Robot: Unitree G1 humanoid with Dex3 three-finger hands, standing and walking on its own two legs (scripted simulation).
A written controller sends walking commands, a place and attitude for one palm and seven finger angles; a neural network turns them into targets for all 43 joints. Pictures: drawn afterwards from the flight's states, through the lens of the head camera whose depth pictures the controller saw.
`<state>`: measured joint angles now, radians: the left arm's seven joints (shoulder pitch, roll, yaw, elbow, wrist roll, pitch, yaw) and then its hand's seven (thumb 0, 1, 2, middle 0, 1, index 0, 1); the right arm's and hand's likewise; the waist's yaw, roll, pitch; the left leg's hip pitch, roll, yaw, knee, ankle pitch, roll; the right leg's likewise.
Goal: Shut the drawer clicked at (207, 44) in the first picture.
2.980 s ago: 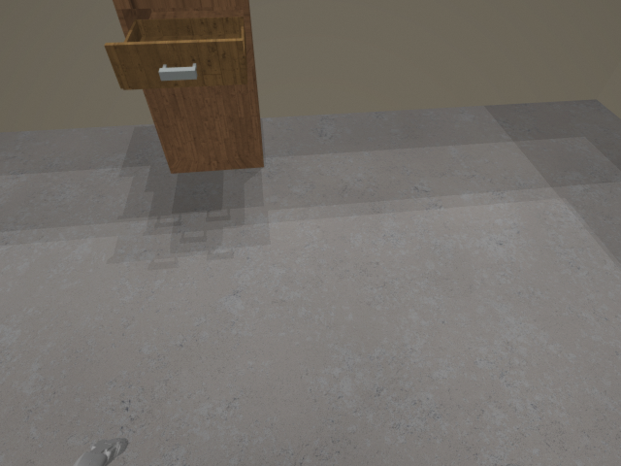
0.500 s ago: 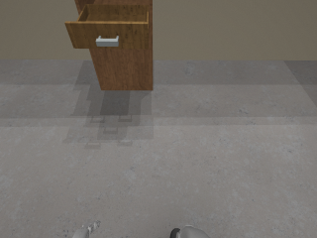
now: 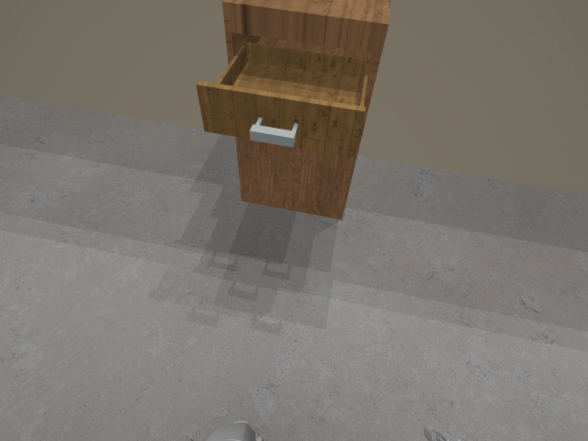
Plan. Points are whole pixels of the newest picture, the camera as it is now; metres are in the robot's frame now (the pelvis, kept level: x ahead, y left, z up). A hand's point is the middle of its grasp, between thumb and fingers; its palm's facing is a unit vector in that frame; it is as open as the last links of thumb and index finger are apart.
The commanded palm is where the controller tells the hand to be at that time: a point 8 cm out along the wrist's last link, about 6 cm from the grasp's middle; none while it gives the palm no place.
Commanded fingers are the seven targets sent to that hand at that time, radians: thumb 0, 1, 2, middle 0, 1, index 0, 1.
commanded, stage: walk to a spot facing it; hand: left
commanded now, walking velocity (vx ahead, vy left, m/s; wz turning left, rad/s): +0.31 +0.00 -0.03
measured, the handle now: (275, 130) +0.80 +0.13 -0.07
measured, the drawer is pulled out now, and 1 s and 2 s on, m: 0.30 0.30 0.30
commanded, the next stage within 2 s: take the last steps up to it in 0.14 s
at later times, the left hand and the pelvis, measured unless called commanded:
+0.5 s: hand (226, 356) +0.26 +0.14 -0.15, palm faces -0.08 -0.97 -0.25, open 7.4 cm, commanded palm none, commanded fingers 0.00 0.90 0.90 -0.20 -0.30 -0.20 -0.30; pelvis +0.17 -0.05 +0.01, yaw -6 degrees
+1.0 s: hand (251, 367) +0.25 +0.10 -0.15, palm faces +0.06 -0.99 -0.12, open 7.4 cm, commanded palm none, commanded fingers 0.00 0.90 0.90 -0.20 -0.30 -0.20 -0.30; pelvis +0.32 -0.05 +0.02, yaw -5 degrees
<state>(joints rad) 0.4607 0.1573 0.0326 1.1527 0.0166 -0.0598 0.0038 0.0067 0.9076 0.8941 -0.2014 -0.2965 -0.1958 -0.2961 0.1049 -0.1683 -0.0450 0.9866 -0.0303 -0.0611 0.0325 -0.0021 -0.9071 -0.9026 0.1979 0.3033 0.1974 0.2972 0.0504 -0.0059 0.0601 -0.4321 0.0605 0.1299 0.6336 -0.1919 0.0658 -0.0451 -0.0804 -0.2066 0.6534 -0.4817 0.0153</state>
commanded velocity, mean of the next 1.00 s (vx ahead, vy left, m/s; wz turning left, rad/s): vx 0.26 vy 0.01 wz -0.08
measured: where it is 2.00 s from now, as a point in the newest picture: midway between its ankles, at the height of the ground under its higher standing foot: (306, 368)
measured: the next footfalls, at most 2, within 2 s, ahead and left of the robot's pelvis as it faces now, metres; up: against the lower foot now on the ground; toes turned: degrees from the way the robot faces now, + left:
right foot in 0.48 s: +0.27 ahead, -0.15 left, +0.00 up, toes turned -13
left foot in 1.06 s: +0.44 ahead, +0.07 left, +0.00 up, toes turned +3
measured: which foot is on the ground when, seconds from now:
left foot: down 0.00-0.48, up 0.50-1.00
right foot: up 0.00-0.46, down 0.48-1.00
